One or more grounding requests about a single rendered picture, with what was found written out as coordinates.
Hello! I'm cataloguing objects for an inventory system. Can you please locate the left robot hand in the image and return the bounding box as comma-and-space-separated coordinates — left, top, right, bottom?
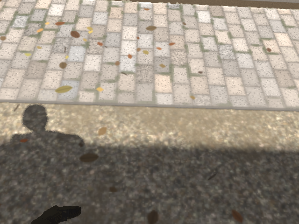
31, 205, 81, 224

